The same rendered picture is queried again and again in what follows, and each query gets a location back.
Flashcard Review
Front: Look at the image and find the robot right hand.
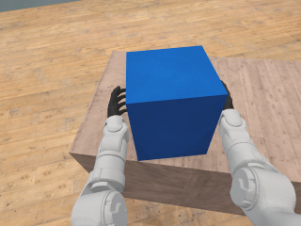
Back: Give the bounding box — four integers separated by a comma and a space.
221, 80, 234, 111

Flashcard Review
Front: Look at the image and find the robot right forearm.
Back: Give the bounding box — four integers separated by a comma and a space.
218, 108, 296, 208

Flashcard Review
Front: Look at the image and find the robot left hand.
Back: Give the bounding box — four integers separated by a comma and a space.
107, 86, 127, 118

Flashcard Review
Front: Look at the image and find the pedestal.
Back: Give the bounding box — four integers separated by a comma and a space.
69, 50, 301, 217

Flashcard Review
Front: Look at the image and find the robot right upper arm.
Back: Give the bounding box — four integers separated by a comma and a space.
230, 166, 301, 226

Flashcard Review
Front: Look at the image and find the robot left forearm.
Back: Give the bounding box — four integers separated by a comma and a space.
72, 115, 130, 210

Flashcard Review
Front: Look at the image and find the robot left upper arm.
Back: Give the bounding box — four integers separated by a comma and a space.
71, 189, 129, 226

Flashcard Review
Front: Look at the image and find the carton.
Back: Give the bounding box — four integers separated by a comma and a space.
125, 45, 228, 161

